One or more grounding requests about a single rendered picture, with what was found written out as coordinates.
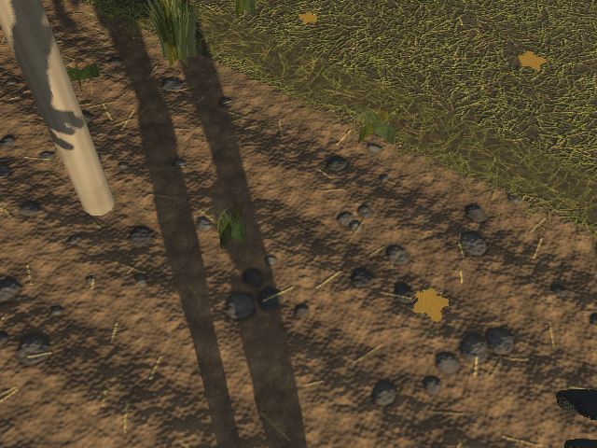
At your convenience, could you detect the robot right hand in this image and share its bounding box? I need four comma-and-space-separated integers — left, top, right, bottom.
556, 389, 597, 448

